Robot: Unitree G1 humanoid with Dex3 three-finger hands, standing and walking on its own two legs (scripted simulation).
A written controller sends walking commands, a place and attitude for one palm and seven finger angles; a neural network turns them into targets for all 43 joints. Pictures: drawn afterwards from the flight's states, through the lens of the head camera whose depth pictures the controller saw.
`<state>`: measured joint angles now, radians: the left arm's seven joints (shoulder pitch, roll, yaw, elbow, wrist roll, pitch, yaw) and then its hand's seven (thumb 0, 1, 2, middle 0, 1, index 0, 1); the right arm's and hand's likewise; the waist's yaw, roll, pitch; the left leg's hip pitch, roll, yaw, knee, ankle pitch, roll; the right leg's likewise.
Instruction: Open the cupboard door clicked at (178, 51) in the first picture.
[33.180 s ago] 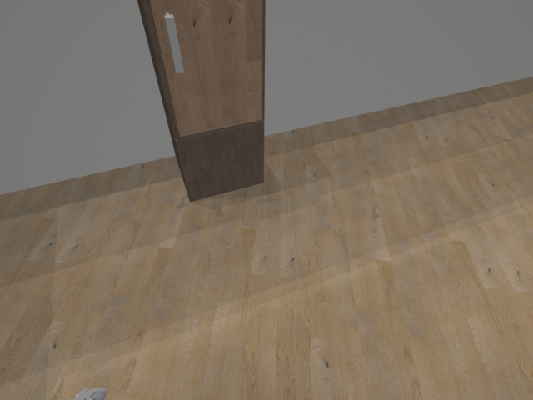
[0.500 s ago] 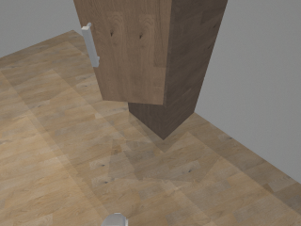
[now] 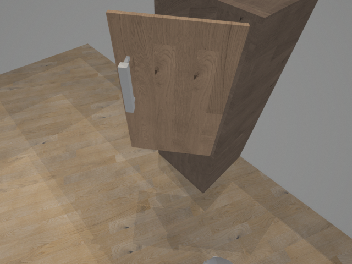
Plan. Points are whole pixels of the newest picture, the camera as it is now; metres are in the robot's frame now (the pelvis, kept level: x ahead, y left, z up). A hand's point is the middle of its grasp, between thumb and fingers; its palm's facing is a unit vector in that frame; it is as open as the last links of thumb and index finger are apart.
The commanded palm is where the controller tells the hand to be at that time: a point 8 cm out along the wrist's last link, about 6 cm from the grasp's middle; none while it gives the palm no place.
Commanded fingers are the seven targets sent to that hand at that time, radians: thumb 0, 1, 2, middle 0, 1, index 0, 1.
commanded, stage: come to a stop and stand still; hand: left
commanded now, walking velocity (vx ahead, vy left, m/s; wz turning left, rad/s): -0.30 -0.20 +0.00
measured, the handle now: (129, 85) +0.61 +0.21 +0.04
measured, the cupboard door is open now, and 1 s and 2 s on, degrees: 39 39 39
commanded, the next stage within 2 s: none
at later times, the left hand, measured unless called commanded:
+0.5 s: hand out of the picture +0.12 +0.17 -0.19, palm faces +0.03 -0.99 -0.16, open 7.3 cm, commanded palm none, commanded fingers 0.00 0.90 0.90 -0.20 -0.30 -0.20 -0.30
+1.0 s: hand out of the picture +0.00 +0.20 -0.17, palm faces +0.05 -0.96 -0.27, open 7.4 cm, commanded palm none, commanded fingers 0.00 0.90 0.90 -0.20 -0.30 -0.20 -0.30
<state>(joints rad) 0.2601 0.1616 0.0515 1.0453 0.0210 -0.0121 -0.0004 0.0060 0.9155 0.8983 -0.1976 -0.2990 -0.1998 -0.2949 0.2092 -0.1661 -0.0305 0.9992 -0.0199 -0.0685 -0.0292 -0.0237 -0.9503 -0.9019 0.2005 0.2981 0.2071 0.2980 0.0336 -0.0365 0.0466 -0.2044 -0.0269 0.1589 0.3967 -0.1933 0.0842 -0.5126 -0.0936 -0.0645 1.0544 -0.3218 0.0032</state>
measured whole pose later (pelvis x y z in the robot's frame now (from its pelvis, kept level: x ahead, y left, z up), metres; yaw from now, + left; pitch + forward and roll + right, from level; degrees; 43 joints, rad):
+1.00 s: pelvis -0.03 -0.01 -0.01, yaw +0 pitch -3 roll +0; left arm 0.35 0.20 0.01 0.94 0.03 0.01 0.02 0.00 0.91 0.90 -0.20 -0.30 -0.20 -0.30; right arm 0.24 -0.22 -0.03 0.93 -0.02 0.02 0.00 0.00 -0.90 -0.90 0.20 0.30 0.21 0.30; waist 0.01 0.03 -0.01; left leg -0.26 -0.01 0.12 0.54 -0.23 0.06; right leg -0.28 -0.04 -0.04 0.55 -0.23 0.00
